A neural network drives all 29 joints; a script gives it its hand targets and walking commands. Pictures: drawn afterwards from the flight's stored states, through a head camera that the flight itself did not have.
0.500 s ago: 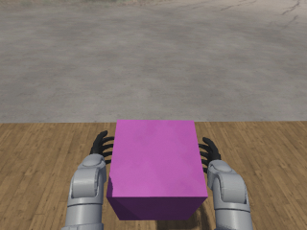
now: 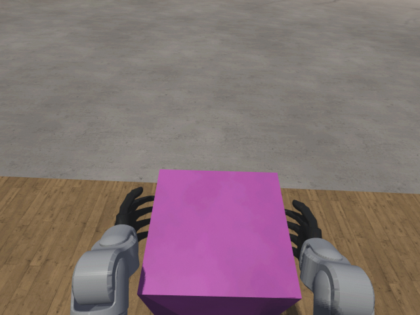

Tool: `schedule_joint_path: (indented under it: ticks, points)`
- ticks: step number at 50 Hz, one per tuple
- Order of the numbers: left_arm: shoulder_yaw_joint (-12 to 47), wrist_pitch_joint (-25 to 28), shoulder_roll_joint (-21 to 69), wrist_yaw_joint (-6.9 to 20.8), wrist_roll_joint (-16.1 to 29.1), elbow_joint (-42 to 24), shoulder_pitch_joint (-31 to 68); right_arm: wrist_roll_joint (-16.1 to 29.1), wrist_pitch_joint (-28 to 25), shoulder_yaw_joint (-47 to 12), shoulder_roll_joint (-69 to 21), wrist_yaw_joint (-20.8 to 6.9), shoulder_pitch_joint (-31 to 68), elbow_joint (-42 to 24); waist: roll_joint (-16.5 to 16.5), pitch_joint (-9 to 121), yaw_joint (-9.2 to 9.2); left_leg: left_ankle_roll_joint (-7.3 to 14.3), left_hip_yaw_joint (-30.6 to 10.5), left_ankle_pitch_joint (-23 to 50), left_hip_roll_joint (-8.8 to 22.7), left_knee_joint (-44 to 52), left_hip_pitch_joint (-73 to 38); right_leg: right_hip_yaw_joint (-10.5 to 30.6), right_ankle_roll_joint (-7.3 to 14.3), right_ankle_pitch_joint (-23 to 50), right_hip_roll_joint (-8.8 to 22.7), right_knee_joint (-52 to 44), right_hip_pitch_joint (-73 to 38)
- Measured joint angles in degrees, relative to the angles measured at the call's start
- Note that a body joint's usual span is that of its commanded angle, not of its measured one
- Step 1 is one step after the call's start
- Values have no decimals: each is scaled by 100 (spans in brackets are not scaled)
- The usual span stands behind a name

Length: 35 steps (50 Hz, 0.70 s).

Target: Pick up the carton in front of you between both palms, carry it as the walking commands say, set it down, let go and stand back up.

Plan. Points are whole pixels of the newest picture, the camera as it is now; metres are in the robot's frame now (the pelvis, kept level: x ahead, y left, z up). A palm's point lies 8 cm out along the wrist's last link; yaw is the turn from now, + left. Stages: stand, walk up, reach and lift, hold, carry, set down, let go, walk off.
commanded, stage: carry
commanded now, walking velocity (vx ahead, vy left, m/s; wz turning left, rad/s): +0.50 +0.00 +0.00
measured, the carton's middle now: (215, 252) +0.26 +0.01 +0.02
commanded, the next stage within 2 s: none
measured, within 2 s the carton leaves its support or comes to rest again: neither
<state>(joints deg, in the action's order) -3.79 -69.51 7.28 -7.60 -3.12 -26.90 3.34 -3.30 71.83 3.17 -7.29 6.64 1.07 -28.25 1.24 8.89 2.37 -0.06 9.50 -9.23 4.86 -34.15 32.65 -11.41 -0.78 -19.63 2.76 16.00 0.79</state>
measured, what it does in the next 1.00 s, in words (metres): walks ahead: left foot, then right foot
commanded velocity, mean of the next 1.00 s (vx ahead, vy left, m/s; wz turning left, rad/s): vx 0.50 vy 0.00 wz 0.00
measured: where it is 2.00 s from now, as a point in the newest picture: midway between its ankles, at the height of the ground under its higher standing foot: (218, 169)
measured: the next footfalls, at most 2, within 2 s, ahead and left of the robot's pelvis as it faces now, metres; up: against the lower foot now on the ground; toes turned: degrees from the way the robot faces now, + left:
left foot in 0.06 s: +0.21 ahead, +0.11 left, +0.00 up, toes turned +12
right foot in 0.58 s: +0.57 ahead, -0.09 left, +0.00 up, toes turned -13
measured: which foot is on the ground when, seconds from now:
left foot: up 0.00-0.04, down 0.06-0.60, up 0.62-1.00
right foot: down 0.00-0.10, up 0.12-0.56, down 0.58-1.00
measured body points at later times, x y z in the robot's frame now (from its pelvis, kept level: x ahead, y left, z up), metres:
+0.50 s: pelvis +0.33 +0.02 +0.00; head +0.31 +0.03 +0.45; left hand +0.59 +0.17 +0.10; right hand +0.57 -0.13 +0.09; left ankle +0.17 +0.10 -0.74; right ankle +0.48 -0.10 -0.71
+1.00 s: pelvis +0.66 +0.00 +0.00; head +0.66 +0.00 +0.45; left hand +0.95 +0.16 +0.10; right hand +0.95 -0.14 +0.09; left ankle +0.82 +0.13 -0.70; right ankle +0.53 -0.08 -0.74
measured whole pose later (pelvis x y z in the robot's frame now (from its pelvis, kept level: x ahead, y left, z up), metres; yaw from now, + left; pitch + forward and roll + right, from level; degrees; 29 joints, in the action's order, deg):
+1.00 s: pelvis +0.66 +0.00 +0.00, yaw +0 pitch +3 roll +0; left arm -6.9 -64.5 7.4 -6.4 -3.6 -19.8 11.6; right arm -4.7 68.1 5.5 -7.3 6.8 8.7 -23.3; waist -0.2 4.9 2.3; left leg 2.3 8.1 -4.0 5.4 -37.8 36.2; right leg -12.2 1.2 -21.7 1.1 19.1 0.6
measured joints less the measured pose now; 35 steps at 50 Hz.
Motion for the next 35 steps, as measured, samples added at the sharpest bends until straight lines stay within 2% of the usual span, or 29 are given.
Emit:
schedule_joint_path:
  ticks: [3, 4, 5, 7, 8, 10, 12, 16, 21, 26, 28, 29, 30, 31, 33, 35]
  points:
    - [-31, -65, 1, -5, 14, -73, 89, -9, 40, -1, 2, 0, 62, -74, 38, -43, -6, 134, 339, 145, -121, 510, -373, 92, -199, -644, 187, 557, -267]
    - [-81, -71, -1, -6, 19, -74, 134, -12, 18, -18, 1, 0, 117, -25, 111, -64, -51, 298, 441, 397, -171, 402, -436, 148, -202, -931, 335, 1115, -161]
    - [-148, -67, -3, -6, 25, -33, 168, -20, -15, -38, 0, 0, 188, 88, 166, -88, -111, 435, 516, 269, -201, 123, -412, 287, -162, -914, 448, 1993, 167]
    - [-223, -84, 0, -7, 15, 58, 180, -27, -27, -57, -1, 0, 256, 276, 123, -178, -202, 562, 583, -162, -194, -17, -550, 676, -32, -756, 360, 3833, 1067]
    - [-216, -97, 0, -6, 8, 84, 163, -26, -20, -57, -2, 1, 232, 301, 87, -230, -241, 568, 601, -261, -200, 110, -697, 752, 45, -611, 303, 4482, 1501]
    - [-150, -88, -1, 5, -14, 101, 113, -25, -26, -50, -4, 1, 123, 252, 28, -312, -311, 492, 615, -235, -226, 520, -1047, 740, 156, -167, 272, 5032, 2229]
    - [-70, -25, -1, 34, -48, 83, 69, -30, -63, -42, -5, 1, 25, 146, -31, -368, -380, 478, 585, -218, -255, 933, -1407, 664, 203, 236, 290, 4891, 2756]
    - [35, 129, 1, 91, -127, -38, 4, -14, -171, -35, -4, 1, -37, -24, -102, -357, -450, 413, 493, -276, -296, 1604, -2111, 549, 167, 877, 350, 3946, 3402]
    - [46, 146, 1, 106, -165, -281, -81, 15, -177, -80, -2, 1, 2, -149, -101, -236, -389, 242, 403, -603, -319, 2083, -2971, 340, 124, 1525, 344, 2517, 3609]
    - [15, 21, 0, 106, -152, -385, -148, -15, -38, -146, -2, 1, -3, -197, -106, -183, -299, -24, 326, -1260, -299, 2128, -3804, -28, 256, 1815, 181, 1536, 3304]
    - [7, -18, -2, 106, -130, -349, -114, -46, 27, -142, -2, 1, 1, -223, -172, -219, -272, -155, 254, -1724, -191, 1717, -4006, -224, 321, 1675, 30, 1254, 2953]
    - [15, -10, 0, 105, -120, -281, -78, -59, 46, -113, 2, 1, 16, -214, -250, -242, -232, -189, 208, -2019, -66, 1187, -3951, -300, 471, 1650, -56, 1260, 2808]
    - [26, 30, 2, 104, -120, -129, -12, -67, 52, -56, 6, 1, 50, -147, -363, -280, -192, -167, 111, -1982, 120, 288, -3634, -377, 616, 1451, -98, 1564, 2824]
    - [28, 52, 3, 103, -120, 32, 63, -78, 55, -3, 6, 1, 71, -70, -375, -333, -136, -134, -134, -1896, 147, -810, -3164, -405, 695, 1199, -88, 1783, 2817]
    - [17, 79, 6, 103, -118, 218, 108, -95, 56, 38, 4, 1, 86, 52, -301, -474, -96, -24, -548, -1696, -1, -2668, -2139, -420, 696, 937, -47, 1721, 2596]
    - [-3, 134, 7, 103, -102, 253, 31, -109, 16, -1, 3, 0, 56, 118, -234, -577, -80, 89, -624, -1321, -38, -3445, -1295, -423, 623, 935, -49, 1346, 2250]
